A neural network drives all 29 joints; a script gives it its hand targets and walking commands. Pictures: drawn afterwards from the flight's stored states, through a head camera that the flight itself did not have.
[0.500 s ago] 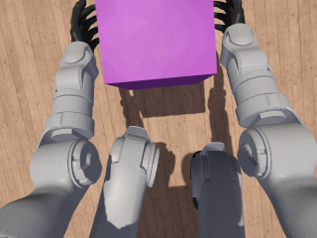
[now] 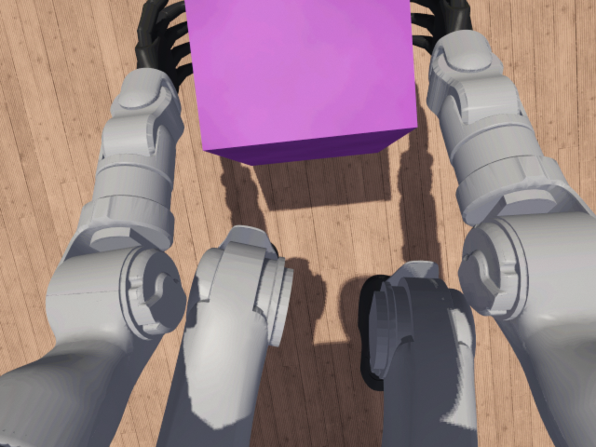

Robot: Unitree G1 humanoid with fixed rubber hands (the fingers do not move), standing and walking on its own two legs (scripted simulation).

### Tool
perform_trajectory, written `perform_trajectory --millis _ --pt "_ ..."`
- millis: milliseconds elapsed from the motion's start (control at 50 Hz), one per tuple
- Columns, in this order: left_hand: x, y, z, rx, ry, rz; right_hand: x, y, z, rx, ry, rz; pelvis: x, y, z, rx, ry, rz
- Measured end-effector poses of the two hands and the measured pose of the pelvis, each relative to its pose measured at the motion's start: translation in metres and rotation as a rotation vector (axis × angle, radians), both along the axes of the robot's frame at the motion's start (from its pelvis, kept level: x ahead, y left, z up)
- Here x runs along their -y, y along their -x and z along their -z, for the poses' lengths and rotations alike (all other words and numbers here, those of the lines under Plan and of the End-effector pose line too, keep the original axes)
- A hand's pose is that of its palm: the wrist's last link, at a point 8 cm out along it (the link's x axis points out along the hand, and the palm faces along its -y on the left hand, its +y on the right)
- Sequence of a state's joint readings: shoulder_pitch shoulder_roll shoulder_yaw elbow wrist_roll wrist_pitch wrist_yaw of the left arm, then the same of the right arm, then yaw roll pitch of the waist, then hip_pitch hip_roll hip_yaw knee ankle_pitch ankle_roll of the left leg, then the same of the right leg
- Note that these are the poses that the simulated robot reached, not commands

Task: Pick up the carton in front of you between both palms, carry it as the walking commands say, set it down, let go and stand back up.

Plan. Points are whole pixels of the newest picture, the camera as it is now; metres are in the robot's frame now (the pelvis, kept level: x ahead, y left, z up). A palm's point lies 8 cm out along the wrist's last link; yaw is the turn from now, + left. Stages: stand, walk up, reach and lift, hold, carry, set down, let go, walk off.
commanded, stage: set down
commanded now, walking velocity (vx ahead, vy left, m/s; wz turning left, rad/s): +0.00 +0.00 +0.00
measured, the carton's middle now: (304, 73) +0.52 +0.09 -0.25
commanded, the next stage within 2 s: let go in 1.68 s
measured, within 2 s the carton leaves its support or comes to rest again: neither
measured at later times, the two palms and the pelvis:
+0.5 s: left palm (145, 87) +0.46 +0.27 -0.20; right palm (464, 57) +0.55 -0.09 -0.20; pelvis +0.00 +0.00 -0.01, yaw +1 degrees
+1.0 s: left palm (49, 37) +0.47 +0.28 -0.06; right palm out of the picture +0.57 -0.08 -0.06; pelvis +0.00 +0.01 +0.05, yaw +2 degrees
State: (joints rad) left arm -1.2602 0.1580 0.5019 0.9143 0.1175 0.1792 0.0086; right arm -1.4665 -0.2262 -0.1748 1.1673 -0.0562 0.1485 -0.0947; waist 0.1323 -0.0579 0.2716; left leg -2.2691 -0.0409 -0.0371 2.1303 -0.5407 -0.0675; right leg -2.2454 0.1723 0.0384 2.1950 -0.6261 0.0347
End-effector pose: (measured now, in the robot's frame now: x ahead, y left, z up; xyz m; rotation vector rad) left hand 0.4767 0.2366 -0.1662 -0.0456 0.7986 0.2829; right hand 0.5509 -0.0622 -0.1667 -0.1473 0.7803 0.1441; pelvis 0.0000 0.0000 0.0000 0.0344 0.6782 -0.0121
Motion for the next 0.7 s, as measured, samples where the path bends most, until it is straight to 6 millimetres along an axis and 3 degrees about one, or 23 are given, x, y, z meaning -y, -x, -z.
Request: perform_trajectory --millis 260,360,540,620,700 --pt "-0.002 0.000 0.002 0.011 0.009 0.023 0.003 -0.002 0.002 0.008 -0.028 -0.031 0.002 0.005 0.003 0.023 -0.005 -0.003" --pt "-0.002 0.002 0.012 -0.006 0.002 0.022 0.005 -0.001 0.011 0.015 -0.024 -0.048 0.001 0.005 0.005 0.040 -0.002 -0.007" --pt "-0.039 0.013 0.032 -0.015 -0.061 -0.073 0.036 0.003 0.040 0.028 0.024 0.022 -0.003 0.004 0.009 0.050 0.000 -0.023" --pt "-0.048 0.007 0.028 0.029 -0.060 -0.083 0.033 -0.003 0.034 0.073 0.009 0.020 -0.005 0.005 0.013 0.051 0.004 -0.028" --pt "-0.050 0.000 0.012 0.087 -0.055 -0.090 0.026 -0.011 0.015 0.127 0.001 0.016 -0.007 0.006 0.014 0.050 0.009 -0.035"
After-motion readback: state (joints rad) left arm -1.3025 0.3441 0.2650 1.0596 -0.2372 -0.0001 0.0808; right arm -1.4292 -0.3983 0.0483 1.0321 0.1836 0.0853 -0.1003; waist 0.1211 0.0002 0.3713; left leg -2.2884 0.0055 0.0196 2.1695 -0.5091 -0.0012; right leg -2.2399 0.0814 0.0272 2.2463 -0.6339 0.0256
